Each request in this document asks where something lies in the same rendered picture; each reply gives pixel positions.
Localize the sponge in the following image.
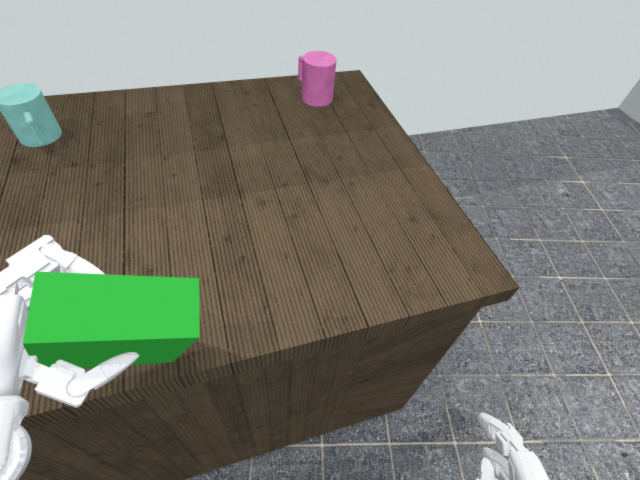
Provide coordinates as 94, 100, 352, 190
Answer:
23, 272, 200, 368

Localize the robot left forearm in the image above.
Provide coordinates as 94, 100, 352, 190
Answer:
0, 395, 32, 480

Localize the table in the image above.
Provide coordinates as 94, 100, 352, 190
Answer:
0, 70, 519, 480

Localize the robot right hand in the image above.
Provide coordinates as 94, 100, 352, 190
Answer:
476, 413, 549, 480

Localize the robot left hand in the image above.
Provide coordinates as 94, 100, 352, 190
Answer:
0, 235, 139, 408

